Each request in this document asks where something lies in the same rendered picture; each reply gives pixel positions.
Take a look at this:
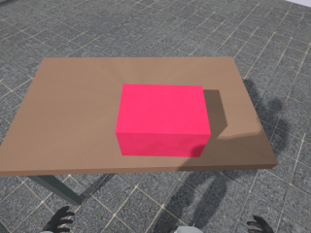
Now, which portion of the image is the robot right hand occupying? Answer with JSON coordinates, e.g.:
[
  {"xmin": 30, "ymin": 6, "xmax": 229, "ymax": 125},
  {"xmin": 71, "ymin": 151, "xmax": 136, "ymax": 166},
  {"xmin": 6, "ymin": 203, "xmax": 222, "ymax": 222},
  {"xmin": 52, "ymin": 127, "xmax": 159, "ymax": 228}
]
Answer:
[{"xmin": 247, "ymin": 216, "xmax": 274, "ymax": 233}]

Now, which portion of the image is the table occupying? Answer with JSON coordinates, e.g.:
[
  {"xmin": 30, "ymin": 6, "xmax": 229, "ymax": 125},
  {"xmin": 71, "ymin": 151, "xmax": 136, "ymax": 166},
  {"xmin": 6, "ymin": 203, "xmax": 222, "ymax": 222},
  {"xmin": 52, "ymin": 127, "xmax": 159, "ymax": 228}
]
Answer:
[{"xmin": 0, "ymin": 56, "xmax": 279, "ymax": 206}]

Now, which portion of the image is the carton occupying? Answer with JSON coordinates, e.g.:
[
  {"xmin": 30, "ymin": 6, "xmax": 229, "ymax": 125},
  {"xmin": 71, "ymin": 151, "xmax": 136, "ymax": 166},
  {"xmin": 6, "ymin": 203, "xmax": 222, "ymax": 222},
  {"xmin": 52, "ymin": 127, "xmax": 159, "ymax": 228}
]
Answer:
[{"xmin": 116, "ymin": 83, "xmax": 211, "ymax": 157}]

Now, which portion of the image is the robot left hand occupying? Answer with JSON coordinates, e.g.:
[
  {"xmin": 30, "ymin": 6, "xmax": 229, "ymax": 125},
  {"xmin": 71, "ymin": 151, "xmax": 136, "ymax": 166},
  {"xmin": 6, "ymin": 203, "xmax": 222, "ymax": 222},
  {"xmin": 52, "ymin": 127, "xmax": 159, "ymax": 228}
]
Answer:
[{"xmin": 42, "ymin": 206, "xmax": 75, "ymax": 233}]

